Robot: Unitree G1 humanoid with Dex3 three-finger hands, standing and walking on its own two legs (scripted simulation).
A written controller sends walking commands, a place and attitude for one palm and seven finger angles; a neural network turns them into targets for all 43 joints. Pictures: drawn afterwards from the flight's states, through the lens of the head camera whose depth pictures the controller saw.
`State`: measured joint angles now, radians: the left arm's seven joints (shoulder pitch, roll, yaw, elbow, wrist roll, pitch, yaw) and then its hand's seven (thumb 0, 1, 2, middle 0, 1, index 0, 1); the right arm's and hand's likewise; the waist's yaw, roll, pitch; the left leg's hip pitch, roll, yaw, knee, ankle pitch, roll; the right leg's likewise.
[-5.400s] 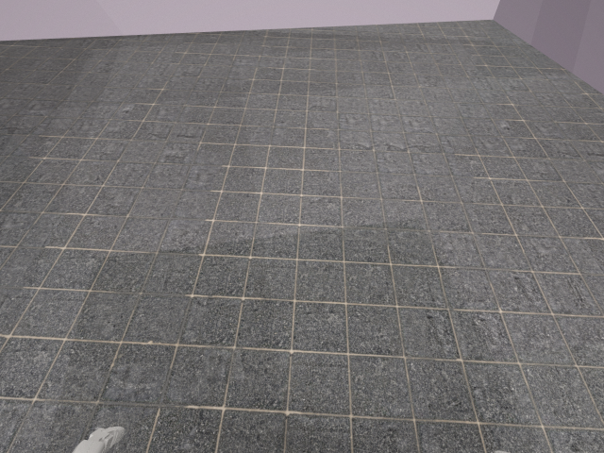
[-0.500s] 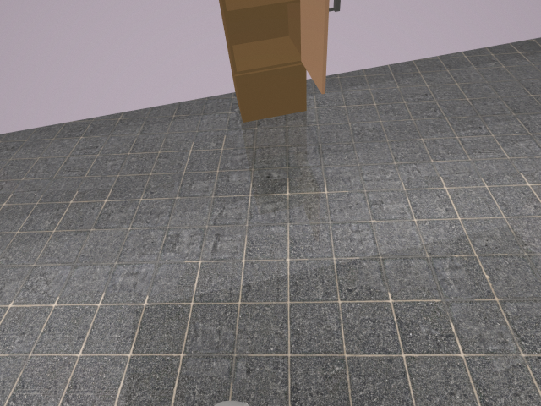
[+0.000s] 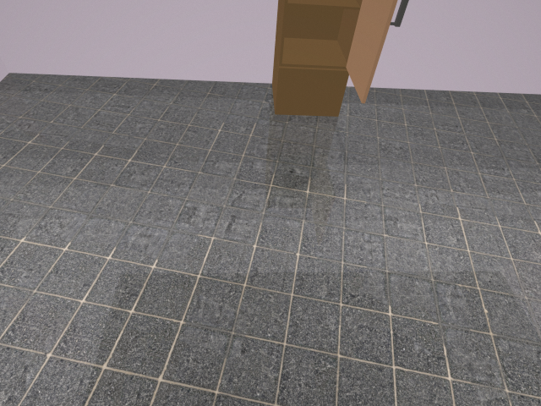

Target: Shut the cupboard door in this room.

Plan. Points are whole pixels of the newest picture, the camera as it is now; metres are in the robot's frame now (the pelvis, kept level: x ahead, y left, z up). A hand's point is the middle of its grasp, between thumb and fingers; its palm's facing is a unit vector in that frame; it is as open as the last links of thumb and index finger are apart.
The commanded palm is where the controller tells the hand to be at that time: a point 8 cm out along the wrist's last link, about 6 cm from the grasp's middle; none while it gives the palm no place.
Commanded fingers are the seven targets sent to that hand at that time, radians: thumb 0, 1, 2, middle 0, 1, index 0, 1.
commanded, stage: stand and wait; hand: left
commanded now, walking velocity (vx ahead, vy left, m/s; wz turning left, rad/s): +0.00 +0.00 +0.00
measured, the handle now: (397, 10) +1.65 -0.43 +0.01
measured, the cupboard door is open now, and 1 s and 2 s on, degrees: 91 91 91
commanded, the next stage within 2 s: turn or walk to find it in 0.22 s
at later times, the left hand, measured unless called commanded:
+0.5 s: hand out of the picture -0.02 +0.16 -0.17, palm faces +0.14 -0.96 -0.22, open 7.3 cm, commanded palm none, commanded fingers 0.00 0.90 0.90 -0.20 -0.30 -0.20 -0.30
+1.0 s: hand out of the picture -0.08 +0.18 -0.17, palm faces +0.23 -0.95 -0.23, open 7.4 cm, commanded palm none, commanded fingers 0.00 0.90 0.90 -0.20 -0.30 -0.20 -0.30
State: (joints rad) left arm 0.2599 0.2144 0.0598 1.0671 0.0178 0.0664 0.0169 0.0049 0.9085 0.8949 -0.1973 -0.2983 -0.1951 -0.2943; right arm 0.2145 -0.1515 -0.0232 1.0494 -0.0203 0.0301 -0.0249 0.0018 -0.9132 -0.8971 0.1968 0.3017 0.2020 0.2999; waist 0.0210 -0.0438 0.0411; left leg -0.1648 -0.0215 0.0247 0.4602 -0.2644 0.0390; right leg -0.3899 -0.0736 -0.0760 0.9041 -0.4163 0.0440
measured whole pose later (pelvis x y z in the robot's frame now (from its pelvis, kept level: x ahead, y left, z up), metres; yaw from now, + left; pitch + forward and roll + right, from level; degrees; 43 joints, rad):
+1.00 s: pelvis -0.08 -0.01 +0.00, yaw +11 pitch -2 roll +1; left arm 0.24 0.15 0.02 1.08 0.02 0.02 0.02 0.00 0.91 0.90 -0.20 -0.30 -0.19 -0.29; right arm 0.21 -0.19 -0.04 1.07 -0.01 0.03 -0.02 0.00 -0.93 -0.90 0.20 0.30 0.20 0.30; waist -0.01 0.04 0.03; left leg -0.23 -0.01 0.04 0.54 -0.30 0.00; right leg -0.20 -0.06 -0.11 0.54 -0.30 -0.01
